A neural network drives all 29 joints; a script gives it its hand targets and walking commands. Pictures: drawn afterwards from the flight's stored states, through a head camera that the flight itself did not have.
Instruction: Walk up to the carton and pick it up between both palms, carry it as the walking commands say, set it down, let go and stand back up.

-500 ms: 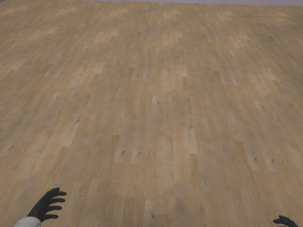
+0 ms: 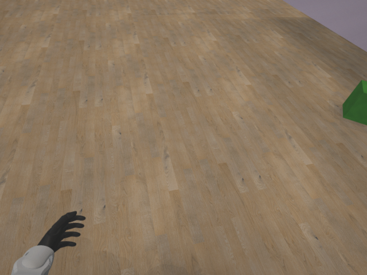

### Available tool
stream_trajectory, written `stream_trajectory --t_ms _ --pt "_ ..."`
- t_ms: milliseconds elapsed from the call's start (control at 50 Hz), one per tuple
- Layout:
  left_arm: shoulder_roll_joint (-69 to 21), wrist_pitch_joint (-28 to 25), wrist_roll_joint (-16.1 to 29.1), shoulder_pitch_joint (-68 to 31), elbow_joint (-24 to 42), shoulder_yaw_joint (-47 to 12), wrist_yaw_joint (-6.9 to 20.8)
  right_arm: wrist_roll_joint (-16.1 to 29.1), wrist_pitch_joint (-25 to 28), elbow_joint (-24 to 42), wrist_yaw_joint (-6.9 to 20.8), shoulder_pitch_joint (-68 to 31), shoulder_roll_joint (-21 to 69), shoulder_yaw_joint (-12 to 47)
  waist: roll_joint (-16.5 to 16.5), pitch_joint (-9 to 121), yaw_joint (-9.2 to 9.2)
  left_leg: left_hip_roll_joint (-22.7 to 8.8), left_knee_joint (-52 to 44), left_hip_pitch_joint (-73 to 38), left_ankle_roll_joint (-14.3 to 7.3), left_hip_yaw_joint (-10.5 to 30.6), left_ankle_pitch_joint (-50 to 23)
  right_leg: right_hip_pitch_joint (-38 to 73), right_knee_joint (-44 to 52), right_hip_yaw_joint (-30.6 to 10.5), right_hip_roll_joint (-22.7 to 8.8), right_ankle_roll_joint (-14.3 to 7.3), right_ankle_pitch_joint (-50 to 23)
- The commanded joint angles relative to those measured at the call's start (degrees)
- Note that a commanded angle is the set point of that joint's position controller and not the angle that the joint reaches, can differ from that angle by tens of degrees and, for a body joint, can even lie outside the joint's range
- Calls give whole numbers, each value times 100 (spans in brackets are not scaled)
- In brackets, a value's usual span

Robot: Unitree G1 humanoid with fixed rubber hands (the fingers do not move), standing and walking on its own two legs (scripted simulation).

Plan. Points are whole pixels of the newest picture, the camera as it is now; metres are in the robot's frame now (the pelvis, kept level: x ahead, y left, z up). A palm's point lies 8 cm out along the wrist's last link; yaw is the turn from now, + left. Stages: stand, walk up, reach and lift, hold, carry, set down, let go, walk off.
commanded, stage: walk up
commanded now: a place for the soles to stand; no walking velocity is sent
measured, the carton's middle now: (366, 103) +1.62 -1.59 -0.62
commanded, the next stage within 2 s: none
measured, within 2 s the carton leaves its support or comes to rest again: neither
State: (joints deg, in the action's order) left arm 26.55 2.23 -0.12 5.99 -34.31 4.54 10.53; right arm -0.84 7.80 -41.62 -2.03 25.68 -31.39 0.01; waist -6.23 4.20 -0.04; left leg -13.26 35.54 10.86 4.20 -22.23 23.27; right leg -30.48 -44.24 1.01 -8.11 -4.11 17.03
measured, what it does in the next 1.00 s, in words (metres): walks ahead, turning right: right foot, then left foot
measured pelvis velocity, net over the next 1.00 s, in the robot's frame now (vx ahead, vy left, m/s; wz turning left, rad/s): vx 0.29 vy -0.28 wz -0.40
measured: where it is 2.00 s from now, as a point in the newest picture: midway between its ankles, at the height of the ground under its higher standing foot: (288, 229)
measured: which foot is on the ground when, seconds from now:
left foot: down 0.00-0.04, up 0.06-0.34, down 0.36-0.72, up 0.74-0.98, down 1.00-1.00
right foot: up 0.00-0.02, down 0.04-0.38, up 0.40-0.68, down 0.70-1.00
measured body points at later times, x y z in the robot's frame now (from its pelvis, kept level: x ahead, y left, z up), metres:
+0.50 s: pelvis +0.15 -0.11 +0.00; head +0.16 -0.08 +0.45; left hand +0.39 +0.15 -0.08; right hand +0.15 -0.48 -0.04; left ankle +0.15 +0.00 -0.72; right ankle +0.11 -0.22 -0.68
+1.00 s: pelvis +0.29 -0.28 -0.01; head +0.32 -0.25 +0.44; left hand +0.56 -0.05 -0.09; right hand +0.30 -0.66 -0.04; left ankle +0.38 -0.21 -0.72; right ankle +0.25 -0.37 -0.72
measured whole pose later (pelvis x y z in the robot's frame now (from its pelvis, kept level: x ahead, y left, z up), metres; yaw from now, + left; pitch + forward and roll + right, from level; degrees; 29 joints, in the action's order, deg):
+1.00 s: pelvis +0.29 -0.28 -0.01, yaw -23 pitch +2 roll -3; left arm 27.0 -1.9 -0.1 13.3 -34.7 4.6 5.4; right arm 0.7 9.5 -41.6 -0.2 13.0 -29.5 0.0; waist -2.7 1.4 1.0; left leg -6.4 43.4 27.0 0.0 -7.0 19.2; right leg -21.0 -40.2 4.4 3.3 -3.0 21.0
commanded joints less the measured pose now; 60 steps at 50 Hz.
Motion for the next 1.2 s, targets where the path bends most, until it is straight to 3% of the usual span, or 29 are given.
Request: stream_trajectory --t_ms 0,20,60,100,240,280,300,320,340,380,440,580,600,640,660,680,700,740,800,860,900,920,940,960,980,1020,1060,1120,1180 --pt "1966 -358 -301 1588 -549 757 -261 54 61 303 147 -603 -1057 -656 -1184 983 1187 77 2916 2468 -663 485 -452 3827 2251 -1948 -221 -675 1125" --pt "2352 -349 -242 1135 -353 849 -381 67 105 379 137 -578 -820 -514 -1603 532 873 660 3374 4169 -462 945 881 4352 2953 -3735 -812 -1179 1450" --pt "1923 -283 -116 936 -335 719 -376 135 173 217 123 -1022 -1188 -548 -338 78 772 293 2984 3983 -569 1422 460 3901 2537 -3006 -681 -1353 -58" --pt "1734 -346 -102 931 -298 622 -467 211 180 136 203 -1108 -1047 -555 27 147 692 215 2264 3556 -527 1660 49 3435 2129 -1921 -409 -1222 -1377" --pt "1399 -342 -121 364 -18 425 -347 168 176 -155 165 -758 -956 -538 -455 -228 359 743 232 1829 -437 1419 -167 1543 2408 -1908 -163 -1224 -454" --pt "1277 -298 -79 -304 162 344 -314 108 243 -429 103 -35 -988 -618 -22 -17 -241 883 -842 -190 -621 1214 -1330 229 1566 -1426 134 -803 -475" --pt "883 -344 -25 -641 371 243 -301 2 269 -562 5 666 -1383 -815 1064 416 -683 284 -1351 -1920 -959 2205 -975 -1087 -46 -874 597 -448 -940" --pt "363 -439 -109 -510 501 127 -351 -100 290 -481 -90 941 -1884 -964 2397 551 -760 -1520 -2059 -3005 -1296 4366 -632 -2832 -1410 -482 1244 -40 628" --pt "875 -383 -242 -219 359 211 -395 18 252 -273 -130 552 -2103 -997 1309 505 -613 -2041 -2119 -2718 -1393 4828 -217 -2808 -1938 -1220 962 37 567" --pt "1242 -362 -249 -322 209 298 -296 30 267 -73 -96 -73 -1632 -838 652 113 -308 -1796 -1859 -2095 -1639 3900 -461 -2502 -2165 -1017 501 167 230" --pt "1115 -412 -245 -613 186 305 -230 16 323 -13 -36 -83 -1385 -803 908 -234 -324 -1346 -1871 -1498 -1554 2595 -1639 -1999 -1619 -683 140 404 168" --pt "801 -448 -101 -1045 119 199 -85 45 282 88 87 -65 -1794 -862 1498 -807 -355 -1032 -1843 -656 -1519 1210 -2453 -972 398 381 275 319 31" --pt "852 -464 -89 -698 2 247 -91 59 242 88 113 -186 -1867 -846 1620 -552 -148 -1009 -1586 -355 -1455 1014 -2427 -158 571 626 397 264 -74" --pt "1274 -503 -112 581 -425 488 -232 84 165 229 143 -283 -1665 -777 900 310 541 -519 485 630 -1102 506 -3308 2202 936 866 1058 12 -341" --pt "1707 -491 -186 1622 -616 677 -350 94 143 381 133 -375 -1395 -737 -155 1064 1160 -193 2508 1691 -783 460 -2803 3619 1346 -319 626 -421 128" --pt "2229 -510 -146 1801 -586 853 -489 96 191 538 150 -406 -800 -491 -1530 1027 1138 612 3406 3353 -549 873 116 4512 2204 -2713 -512 -1040 582" --pt "2398 -507 -94 1688 -430 863 -562 138 237 612 131 -589 -937 -451 -1359 865 973 785 3857 4201 -509 1280 624 4938 2586 -3877 -953 -1425 227" --pt "1904 -537 -3 1340 -441 691 -637 173 264 494 164 -962 -1135 -498 148 387 809 261 3658 4112 -685 1772 1 4277 2052 -2850 -810 -1404 -1687" --pt "1653 -639 20 918 -343 535 -704 219 190 173 261 -771 -917 -521 373 -29 462 301 2345 3124 -544 1908 -36 2787 1762 -1518 -446 -1096 -2679" --pt "1518 -622 -28 678 -166 433 -608 188 166 68 269 -864 -931 -537 22 -424 375 436 1194 2222 -516 1738 597 1298 2263 -1793 -580 -1337 -1000" --pt "1490 -582 -41 39 -3 380 -515 208 240 -265 274 -138 -863 -570 -138 -333 -100 698 -137 795 -547 1436 -574 312 1887 -1105 -146 -1004 -43" --pt "1246 -539 -49 -322 94 319 -491 159 267 -491 237 359 -969 -653 370 -153 -429 846 -740 -399 -592 1208 -1225 -316 1018 -696 178 -675 173" --pt "814 -567 -47 -342 214 215 -486 15 261 -656 139 1100 -1497 -893 1928 413 -865 -33 -1203 -1882 -876 2819 -433 -1734 -868 -280 622 -293 361" --pt "599 -600 -123 -239 319 188 -528 -20 283 -440 48 889 -2015 -1016 2272 184 -815 -1541 -2104 -2187 -1277 5062 341 -2969 -1828 -689 1256 -20 1015" --pt "1049 -512 -229 135 144 249 -537 66 263 -209 26 342 -2131 -1025 1301 162 -562 -1922 -2184 -1877 -1346 5326 922 -2782 -2161 -1272 926 22 758" --pt "1372 -514 -229 -97 27 317 -422 100 279 -52 26 -345 -1671 -834 624 -83 -266 -1630 -1989 -1607 -1598 4487 897 -2493 -2280 -1068 559 172 203" --pt "1185 -579 -185 -176 32 308 -376 27 297 41 64 -407 -1487 -830 1079 -257 -222 -1292 -1838 -1456 -1698 3481 -165 -2326 -1794 -758 341 266 408" --pt "1084 -595 -169 -572 131 270 -310 23 322 127 121 -121 -1700 -880 1298 -516 -398 -1396 -1793 -1101 -1975 3045 -928 -2084 -1012 -458 186 412 930" --pt "967 -631 -133 -728 64 191 -257 45 300 177 163 -133 -1755 -874 1548 -677 -456 -953 -1487 -636 -1746 2014 -2128 -1336 65 44 215 344 534"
